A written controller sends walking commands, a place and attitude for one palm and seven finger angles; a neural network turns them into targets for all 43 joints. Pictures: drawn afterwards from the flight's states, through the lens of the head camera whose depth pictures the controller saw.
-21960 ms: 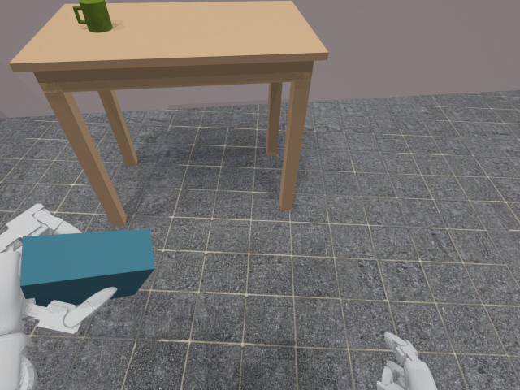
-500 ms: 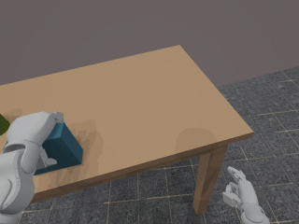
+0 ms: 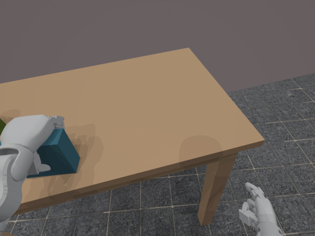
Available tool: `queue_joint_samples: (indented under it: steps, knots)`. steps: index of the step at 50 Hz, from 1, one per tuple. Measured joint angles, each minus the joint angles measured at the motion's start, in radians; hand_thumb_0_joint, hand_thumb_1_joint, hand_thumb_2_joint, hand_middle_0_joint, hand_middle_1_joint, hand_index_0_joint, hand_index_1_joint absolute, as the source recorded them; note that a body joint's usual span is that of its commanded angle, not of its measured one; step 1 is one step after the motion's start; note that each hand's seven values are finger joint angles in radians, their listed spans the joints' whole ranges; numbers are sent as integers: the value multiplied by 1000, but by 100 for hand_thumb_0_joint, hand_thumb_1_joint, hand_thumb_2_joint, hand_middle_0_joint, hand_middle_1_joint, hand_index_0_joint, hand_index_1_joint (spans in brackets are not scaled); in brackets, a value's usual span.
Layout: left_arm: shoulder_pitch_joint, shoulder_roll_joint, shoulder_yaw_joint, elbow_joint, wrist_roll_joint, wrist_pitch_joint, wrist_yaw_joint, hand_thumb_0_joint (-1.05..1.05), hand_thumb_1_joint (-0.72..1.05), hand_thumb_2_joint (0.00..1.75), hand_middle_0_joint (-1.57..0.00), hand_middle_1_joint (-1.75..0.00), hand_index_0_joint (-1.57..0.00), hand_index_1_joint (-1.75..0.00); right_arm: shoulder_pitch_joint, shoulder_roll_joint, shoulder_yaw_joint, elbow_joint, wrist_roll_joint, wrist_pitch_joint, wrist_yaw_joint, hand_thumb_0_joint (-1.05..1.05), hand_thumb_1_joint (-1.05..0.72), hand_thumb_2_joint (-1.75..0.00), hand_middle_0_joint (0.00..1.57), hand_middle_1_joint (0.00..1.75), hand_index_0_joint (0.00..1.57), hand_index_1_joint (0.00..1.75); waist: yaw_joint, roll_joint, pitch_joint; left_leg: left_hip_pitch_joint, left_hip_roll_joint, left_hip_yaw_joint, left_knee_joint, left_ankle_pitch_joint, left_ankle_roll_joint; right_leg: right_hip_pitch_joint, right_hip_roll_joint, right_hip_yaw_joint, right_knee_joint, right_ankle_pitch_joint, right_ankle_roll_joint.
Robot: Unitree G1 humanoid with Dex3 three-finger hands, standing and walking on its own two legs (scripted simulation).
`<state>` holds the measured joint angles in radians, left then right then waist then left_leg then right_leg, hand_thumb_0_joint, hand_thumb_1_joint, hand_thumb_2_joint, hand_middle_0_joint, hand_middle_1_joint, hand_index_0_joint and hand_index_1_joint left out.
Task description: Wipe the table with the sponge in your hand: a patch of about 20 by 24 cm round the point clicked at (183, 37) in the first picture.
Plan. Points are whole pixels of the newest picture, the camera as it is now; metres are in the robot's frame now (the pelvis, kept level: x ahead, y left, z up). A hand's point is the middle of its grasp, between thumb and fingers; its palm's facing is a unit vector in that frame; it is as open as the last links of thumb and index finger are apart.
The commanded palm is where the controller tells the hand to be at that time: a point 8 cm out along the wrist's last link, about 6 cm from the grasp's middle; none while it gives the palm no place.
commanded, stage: move the sponge above the wiping area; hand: left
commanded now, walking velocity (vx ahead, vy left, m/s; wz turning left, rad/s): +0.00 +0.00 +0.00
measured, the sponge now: (46, 158) +0.22 +0.32 +0.10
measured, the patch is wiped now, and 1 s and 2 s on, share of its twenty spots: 0.00 0.00 0.00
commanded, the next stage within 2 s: none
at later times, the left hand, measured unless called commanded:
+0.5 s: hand (39, 138) +0.23 +0.31 +0.17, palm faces +0.09 +0.02 -1.00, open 9.2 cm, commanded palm +0.20 +0.33 +0.25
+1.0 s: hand (32, 119) +0.25 +0.31 +0.21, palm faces +0.26 +0.04 -0.97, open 9.2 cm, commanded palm +0.20 +0.32 +0.25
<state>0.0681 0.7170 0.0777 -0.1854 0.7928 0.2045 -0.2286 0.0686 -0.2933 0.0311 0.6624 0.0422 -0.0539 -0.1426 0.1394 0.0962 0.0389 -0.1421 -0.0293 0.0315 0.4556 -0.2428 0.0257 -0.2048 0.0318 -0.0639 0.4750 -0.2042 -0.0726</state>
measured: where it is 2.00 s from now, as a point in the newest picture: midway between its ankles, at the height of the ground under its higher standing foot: outside the picture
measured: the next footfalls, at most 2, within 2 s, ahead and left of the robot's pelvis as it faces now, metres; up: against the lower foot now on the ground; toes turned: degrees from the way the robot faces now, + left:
none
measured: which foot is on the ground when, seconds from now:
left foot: down 0.00-1.00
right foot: down 0.00-1.00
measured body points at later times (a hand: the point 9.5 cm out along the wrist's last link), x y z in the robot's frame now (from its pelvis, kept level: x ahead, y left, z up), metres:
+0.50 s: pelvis +0.01 +0.02 +0.00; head -0.01 -0.02 +0.45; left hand +0.22 +0.30 +0.22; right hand +0.26 -0.17 -0.07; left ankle +0.01 +0.11 -0.74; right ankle +0.04 -0.07 -0.74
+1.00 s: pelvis +0.01 +0.01 +0.00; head +0.00 -0.04 +0.45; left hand +0.23 +0.30 +0.26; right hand +0.27 -0.17 -0.08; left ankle +0.01 +0.11 -0.74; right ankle +0.04 -0.07 -0.74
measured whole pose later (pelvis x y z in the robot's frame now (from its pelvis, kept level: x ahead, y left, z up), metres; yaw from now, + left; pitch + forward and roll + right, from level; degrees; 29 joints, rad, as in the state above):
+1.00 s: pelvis +0.01 +0.01 +0.00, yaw -1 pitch -4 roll +1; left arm 0.01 0.70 0.07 -0.32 0.78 0.31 -0.07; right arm 0.03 -0.25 0.04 0.69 0.05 -0.01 -0.08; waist 0.18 0.11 0.01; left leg -0.08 -0.04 0.04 0.38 -0.23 0.03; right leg -0.15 0.03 -0.05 0.41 -0.18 -0.06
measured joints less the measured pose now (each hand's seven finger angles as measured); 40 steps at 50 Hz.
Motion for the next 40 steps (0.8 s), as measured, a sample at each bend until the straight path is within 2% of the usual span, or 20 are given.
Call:
queue_joint_samples:
  steps: [2,4,6,8,12,14,16,18,20,23,26,28,30,34,37,40]
  knots:
    - [-25,12,9,-7,1,-55,51,-1,-43,103,-82,-141,-82,-141,14,14,-6,13,-1,-13,-4,1,-91,-90,20,30,20,30,10,-8,1,16,3,-5,-4,-2,-3,21,3,-4,-14,3,-1]
    - [-66,12,30,4,-12,-61,102,-1,-43,103,-82,-141,-83,-141,12,22,-10,27,4,-16,2,1,-91,-90,20,30,20,30,18,-4,2,26,6,-2,-9,-2,-4,34,7,-1,-27,9,-2]
    - [-110,7,57,30,-30,-24,143,-1,-43,103,-82,-141,-83,-141,1,27,-13,39,6,-8,16,1,-91,-90,20,30,20,30,18,5,-5,25,6,1,-13,1,-3,33,7,2,-34,15,1]
    - [-140,5,89,59,-38,37,156,-1,-43,103,-82,-141,-83,-141,-15,29,-9,45,10,6,31,1,-91,-90,20,30,20,30,12,14,-14,18,2,6,-21,7,-1,22,3,8,-35,19,5]
    - [-127,9,115,86,-39,154,112,-1,-43,103,-82,-141,-82,-141,-35,20,4,18,19,34,52,1,-91,-90,20,30,20,30,-9,33,-31,-8,-7,12,-32,19,8,-10,-6,14,-33,25,15]
    - [-84,-3,99,72,-40,190,75,-1,-42,103,-82,-142,-82,-142,-40,12,9,0,27,41,56,1,-91,-90,20,30,20,30,-16,42,-34,-19,-12,14,-32,21,13,-23,-10,16,-30,26,20]
    - [-43,-26,58,52,-36,201,35,-1,-42,103,-82,-142,-82,-142,-39,5,10,-13,28,43,55,1,-91,-90,20,30,20,30,-19,45,-31,-25,-17,11,-31,22,17,-28,-16,13,-26,24,24]
    - [-8,-50,7,16,-26,184,-1,-1,-42,103,-82,-142,-82,-142,-37,0,11,-18,24,40,48,1,-91,-90,20,30,20,30,-14,40,-23,-21,-23,8,-31,22,22,-27,-21,11,-19,19,27]
    - [16,-62,-39,-38,-4,130,-7,-1,-42,103,-82,-142,-82,-142,-28,3,10,-18,12,25,35,1,-91,-90,20,30,20,30,0,28,-14,-10,-26,6,-31,19,24,-16,-24,10,-14,12,27]
    - [30,-41,-48,-110,12,22,39,-1,-42,103,-82,-141,-83,-141,-18,21,10,-4,-5,5,23,2,-91,-90,20,30,20,30,25,8,-9,19,-24,4,-39,15,23,13,-22,8,-23,8,23]
    - [-15,-9,-22,-119,2,-5,114,-1,-43,103,-83,-141,-83,-141,-20,43,3,19,-1,8,25,1,-91,-90,20,30,19,30,40,-2,-13,42,-17,1,-47,13,16,43,-14,7,-46,14,21]
    - [-75,-10,9,-86,-17,32,153,-1,-43,103,-83,-141,-83,-141,-31,45,3,37,7,18,38,1,-91,-90,20,30,19,30,43,2,-15,47,-14,0,-51,15,14,52,-11,6,-59,21,20]
    - [-122,-16,48,-45,-28,90,164,-1,-43,103,-83,-141,-83,-141,-47,42,8,43,11,31,49,1,-91,-90,20,30,19,30,38,9,-20,42,-13,4,-58,20,14,46,-10,10,-66,29,21]
    - [-132,-24,86,3,-28,208,120,-1,-42,103,-82,-141,-83,-141,-63,30,22,14,25,53,62,1,-91,-90,20,30,19,30,12,24,-31,16,-18,7,-69,33,18,16,-14,13,-70,38,25]
    - [-67,-66,46,-29,-31,248,70,-1,-42,103,-82,-142,-82,-142,-57,16,20,-14,29,54,68,1,-91,-90,20,30,20,30,-3,40,-31,2,-24,5,-71,37,23,1,-20,11,-67,39,30]
    - [14,-109,-43,-99,-15,231,24,-1,-42,103,-82,-142,-82,-142,-50,8,18,-23,21,47,63,1,-91,-90,20,30,20,30,-1,43,-25,2,-29,8,-68,33,28,-6,-25,15,-50,28,32]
